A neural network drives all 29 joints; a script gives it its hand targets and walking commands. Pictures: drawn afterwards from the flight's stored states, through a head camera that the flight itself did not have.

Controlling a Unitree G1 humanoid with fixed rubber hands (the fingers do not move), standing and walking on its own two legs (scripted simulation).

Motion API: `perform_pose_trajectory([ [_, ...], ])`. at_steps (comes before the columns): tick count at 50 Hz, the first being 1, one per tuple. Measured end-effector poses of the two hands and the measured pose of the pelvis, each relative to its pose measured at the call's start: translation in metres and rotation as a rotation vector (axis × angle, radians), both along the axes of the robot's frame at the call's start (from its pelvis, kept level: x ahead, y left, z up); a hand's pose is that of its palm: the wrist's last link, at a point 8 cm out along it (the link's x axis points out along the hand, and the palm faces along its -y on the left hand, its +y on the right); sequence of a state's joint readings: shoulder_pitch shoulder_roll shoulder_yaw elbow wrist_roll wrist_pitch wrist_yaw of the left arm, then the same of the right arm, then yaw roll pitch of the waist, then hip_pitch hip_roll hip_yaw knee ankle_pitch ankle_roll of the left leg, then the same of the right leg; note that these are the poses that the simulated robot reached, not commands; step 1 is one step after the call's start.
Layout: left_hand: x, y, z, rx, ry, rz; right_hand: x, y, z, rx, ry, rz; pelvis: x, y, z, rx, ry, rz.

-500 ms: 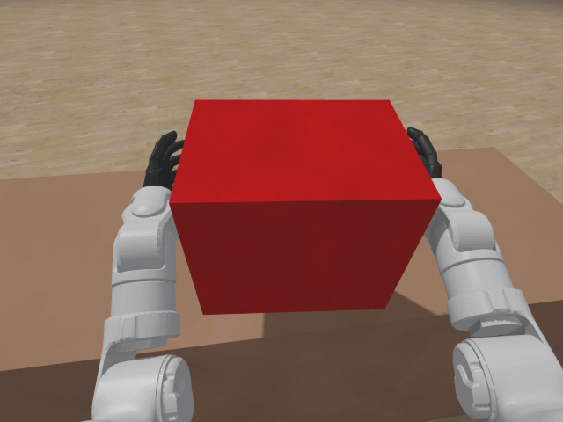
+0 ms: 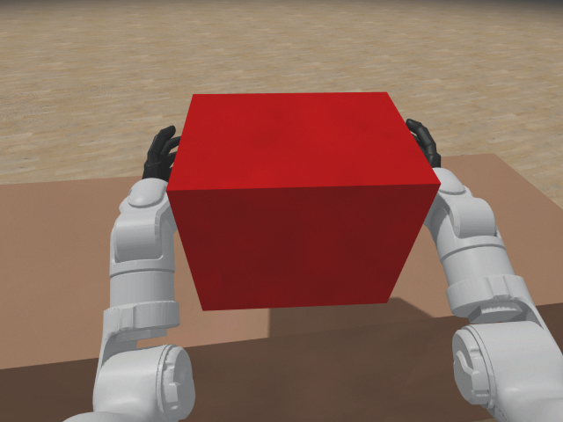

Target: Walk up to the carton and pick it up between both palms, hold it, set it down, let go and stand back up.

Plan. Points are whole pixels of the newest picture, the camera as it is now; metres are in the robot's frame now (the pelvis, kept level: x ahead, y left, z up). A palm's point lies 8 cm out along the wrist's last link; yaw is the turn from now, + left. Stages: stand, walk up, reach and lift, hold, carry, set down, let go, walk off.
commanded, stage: hold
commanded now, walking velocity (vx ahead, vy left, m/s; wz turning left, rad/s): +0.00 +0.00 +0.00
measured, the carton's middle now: (293, 202) +0.36 -0.01 +0.18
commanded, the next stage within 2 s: none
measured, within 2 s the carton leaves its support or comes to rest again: neither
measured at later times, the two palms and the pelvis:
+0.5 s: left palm (151, 182) +0.36 +0.19 +0.22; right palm (414, 166) +0.37 -0.18 +0.22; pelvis +0.01 +0.00 +0.00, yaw +1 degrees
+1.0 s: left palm (150, 181) +0.36 +0.19 +0.22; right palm (416, 167) +0.37 -0.18 +0.23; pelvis +0.00 +0.00 +0.00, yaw +0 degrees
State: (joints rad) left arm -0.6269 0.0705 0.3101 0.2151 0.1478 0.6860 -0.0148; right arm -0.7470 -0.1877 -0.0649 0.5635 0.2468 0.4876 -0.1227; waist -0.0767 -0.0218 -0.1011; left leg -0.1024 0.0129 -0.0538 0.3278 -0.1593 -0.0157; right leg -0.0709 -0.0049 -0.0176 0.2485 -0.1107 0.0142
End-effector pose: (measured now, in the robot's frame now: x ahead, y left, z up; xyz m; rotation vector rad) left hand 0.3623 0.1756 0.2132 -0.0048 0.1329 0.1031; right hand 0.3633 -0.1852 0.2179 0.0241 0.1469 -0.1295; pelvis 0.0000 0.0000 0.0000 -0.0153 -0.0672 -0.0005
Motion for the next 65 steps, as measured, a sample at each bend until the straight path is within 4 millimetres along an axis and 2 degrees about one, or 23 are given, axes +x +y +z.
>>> perform_pose_trajectory([
  [15,-0.002,0.014,0.008,0.009,0.011,0.037,0.013,0.014,0.013,-0.009,0.011,0.039,0.002,-0.002,0.001,0.001,0.022,0.007],
  [32,-0.004,0.009,0.002,0.016,0.002,0.024,0.006,0.008,0.004,-0.005,0.002,0.027,0.009,0.002,0.000,-0.003,0.005,0.001],
  [65,-0.003,0.011,0.006,-0.003,0.000,0.025,0.007,0.010,0.010,-0.011,-0.001,0.026,0.004,-0.001,0.000,-0.001,0.012,0.009],
])
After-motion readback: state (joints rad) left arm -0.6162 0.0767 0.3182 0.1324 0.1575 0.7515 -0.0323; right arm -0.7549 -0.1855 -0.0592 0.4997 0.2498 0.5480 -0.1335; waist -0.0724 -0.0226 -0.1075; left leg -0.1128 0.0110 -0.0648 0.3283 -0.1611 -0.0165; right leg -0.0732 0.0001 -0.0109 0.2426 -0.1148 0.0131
